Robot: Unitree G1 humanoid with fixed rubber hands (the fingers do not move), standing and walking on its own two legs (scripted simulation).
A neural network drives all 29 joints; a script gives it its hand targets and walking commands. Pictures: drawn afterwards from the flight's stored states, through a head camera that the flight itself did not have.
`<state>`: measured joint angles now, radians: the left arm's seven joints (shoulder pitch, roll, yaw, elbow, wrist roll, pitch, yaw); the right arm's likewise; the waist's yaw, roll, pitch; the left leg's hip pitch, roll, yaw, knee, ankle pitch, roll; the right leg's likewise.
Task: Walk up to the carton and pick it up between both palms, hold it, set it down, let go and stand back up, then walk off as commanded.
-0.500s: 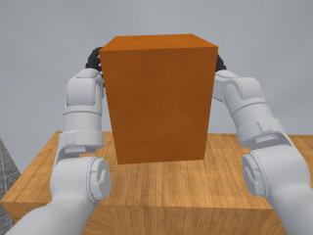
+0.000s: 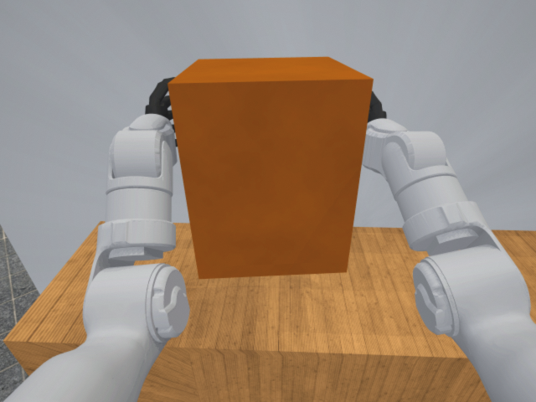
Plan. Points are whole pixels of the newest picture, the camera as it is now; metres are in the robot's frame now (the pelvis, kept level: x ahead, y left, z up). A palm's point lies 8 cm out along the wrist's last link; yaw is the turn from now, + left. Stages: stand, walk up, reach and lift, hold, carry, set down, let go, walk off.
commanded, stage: hold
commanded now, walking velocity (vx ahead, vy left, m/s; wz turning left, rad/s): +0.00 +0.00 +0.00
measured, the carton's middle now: (268, 159) +0.37 +0.00 +0.27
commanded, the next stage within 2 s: set down in 0.56 s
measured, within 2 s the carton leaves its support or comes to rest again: neither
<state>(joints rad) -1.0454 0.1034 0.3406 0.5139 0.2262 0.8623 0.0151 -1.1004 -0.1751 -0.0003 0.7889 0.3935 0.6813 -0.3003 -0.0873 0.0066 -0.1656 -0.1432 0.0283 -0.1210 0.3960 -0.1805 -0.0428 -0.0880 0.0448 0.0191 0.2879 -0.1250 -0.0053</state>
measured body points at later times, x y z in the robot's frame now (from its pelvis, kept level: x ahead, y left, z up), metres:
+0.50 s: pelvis +0.00 +0.00 +0.00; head -0.10 +0.02 +0.44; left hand +0.39 +0.15 +0.32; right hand +0.38 -0.15 +0.31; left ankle +0.03 +0.14 -0.75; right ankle +0.02 -0.12 -0.75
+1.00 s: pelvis +0.01 +0.01 +0.00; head -0.08 +0.05 +0.44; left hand +0.42 +0.16 +0.33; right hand +0.39 -0.13 +0.29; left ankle +0.03 +0.14 -0.75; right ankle +0.02 -0.12 -0.75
